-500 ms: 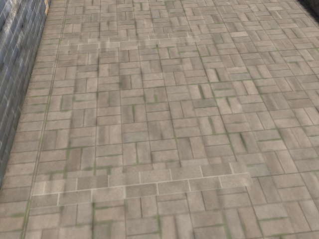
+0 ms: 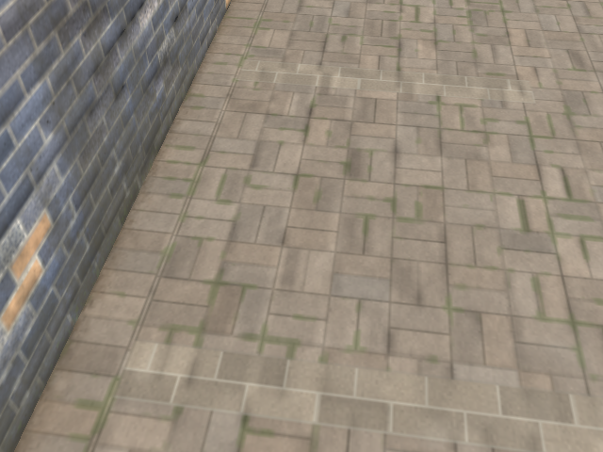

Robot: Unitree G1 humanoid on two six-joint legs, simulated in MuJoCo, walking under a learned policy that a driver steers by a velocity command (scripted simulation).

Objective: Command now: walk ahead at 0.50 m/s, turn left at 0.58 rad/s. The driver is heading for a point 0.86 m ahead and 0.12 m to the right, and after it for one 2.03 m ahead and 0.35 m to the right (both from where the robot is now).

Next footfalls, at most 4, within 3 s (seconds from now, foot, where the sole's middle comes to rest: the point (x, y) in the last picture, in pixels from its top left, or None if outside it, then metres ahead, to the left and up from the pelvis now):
0.16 right None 0.19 -0.12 -0.94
0.64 left None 0.53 0.12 -1.14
1.10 right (361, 416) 0.78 -0.19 -1.14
1.58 left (331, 327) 1.10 -0.13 -1.14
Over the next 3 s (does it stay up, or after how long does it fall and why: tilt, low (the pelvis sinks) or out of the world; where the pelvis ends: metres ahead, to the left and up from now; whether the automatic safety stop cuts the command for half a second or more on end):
stays up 1.61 -0.20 -0.36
